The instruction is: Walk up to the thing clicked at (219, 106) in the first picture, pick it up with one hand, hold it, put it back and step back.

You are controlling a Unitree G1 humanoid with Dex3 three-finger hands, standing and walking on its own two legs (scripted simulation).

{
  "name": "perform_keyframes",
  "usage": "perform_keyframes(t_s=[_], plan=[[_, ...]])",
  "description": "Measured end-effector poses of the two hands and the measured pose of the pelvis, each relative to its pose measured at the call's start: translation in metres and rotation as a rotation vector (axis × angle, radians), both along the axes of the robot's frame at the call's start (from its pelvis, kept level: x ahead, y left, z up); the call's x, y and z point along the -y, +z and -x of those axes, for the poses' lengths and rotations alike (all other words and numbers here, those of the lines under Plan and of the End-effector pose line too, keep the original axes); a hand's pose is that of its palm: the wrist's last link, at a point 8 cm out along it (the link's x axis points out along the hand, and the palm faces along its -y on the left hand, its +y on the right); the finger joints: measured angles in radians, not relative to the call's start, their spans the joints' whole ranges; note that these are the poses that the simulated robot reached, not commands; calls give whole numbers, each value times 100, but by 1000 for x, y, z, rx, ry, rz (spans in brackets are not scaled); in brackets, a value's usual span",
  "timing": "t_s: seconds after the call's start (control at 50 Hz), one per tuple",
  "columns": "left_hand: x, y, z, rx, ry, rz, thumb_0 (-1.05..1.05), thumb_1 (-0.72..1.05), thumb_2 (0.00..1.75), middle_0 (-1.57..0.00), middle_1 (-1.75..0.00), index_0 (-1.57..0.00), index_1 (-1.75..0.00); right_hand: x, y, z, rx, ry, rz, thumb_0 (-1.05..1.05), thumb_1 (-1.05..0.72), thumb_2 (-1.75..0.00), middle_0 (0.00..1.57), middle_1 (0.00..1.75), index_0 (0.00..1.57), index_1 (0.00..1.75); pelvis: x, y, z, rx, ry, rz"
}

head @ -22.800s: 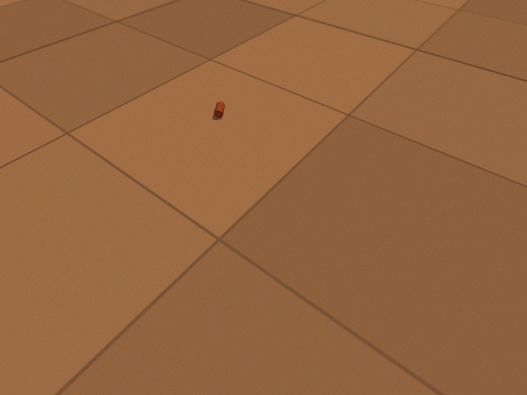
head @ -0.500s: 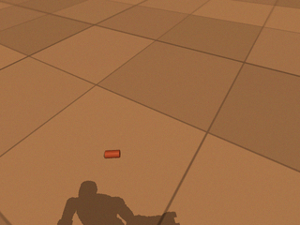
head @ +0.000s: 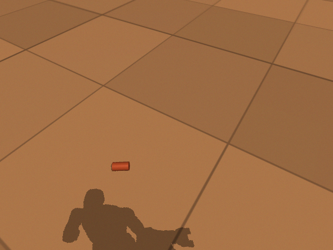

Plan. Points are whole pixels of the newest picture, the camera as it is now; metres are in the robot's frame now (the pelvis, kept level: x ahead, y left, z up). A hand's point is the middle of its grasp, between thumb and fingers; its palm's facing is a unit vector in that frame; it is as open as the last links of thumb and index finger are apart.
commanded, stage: walk up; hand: left
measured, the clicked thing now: (121, 166) +0.77 +0.29 -0.73
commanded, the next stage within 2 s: stand in 0.46 s
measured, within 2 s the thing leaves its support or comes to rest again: neither
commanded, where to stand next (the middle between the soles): +0.37 +0.03 m, yaw +0 degrees
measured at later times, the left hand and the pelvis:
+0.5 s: hand out of the picture +0.11 +0.26 -0.14, palm faces +0.05 -0.94 -0.33, open 7.4 cm; pelvis +0.01 +0.01 +0.02, yaw +0 degrees
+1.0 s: hand out of the picture +0.06 +0.25 -0.14, palm faces -0.03 -0.94 -0.34, open 7.4 cm; pelvis +0.00 +0.00 +0.02, yaw +0 degrees
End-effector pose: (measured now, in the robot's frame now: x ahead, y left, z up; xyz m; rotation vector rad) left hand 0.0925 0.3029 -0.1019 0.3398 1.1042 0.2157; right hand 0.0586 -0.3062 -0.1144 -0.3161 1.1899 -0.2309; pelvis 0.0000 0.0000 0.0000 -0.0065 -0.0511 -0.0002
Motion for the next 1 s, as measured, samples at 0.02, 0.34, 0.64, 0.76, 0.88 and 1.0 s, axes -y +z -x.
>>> perform_keyframes(t_s=[0.02,0.34,0.64,0.76,0.88,1.0], plan=[[2,0,-2,1,4,5,0,90,89,-20,-30,-21,-30,0,-1,-4,3,7,-2,1,-90,-90,21,30,20,30,0,0,-2,-2,5,-3],[4,-2,-27,6,40,57,0,90,89,-20,-30,-21,-30,-18,13,-40,2,51,-11,1,-90,-90,21,30,20,30,-2,12,-14,-11,10,-1],[-2,2,9,-82,50,40,0,90,89,-20,-30,-20,-30,-23,18,-50,35,55,-32,1,-90,-90,21,30,20,30,-6,18,-9,6,1,-7],[0,3,23,-110,42,34,0,90,89,-20,-30,-20,-30,-21,16,-38,14,48,-42,0,-90,-90,21,30,20,30,-4,20,-4,7,-1,-9],[3,1,33,-135,34,30,0,90,89,-20,-30,-20,-30,-17,13,-19,-35,32,-46,1,-90,-90,21,30,20,30,-1,20,-1,0,-2,-9],[6,0,34,-148,23,33,0,90,89,-20,-30,-20,-30,-11,11,-3,-77,11,-41,1,-90,-90,21,30,20,30,1,20,-2,-6,-4,-7]])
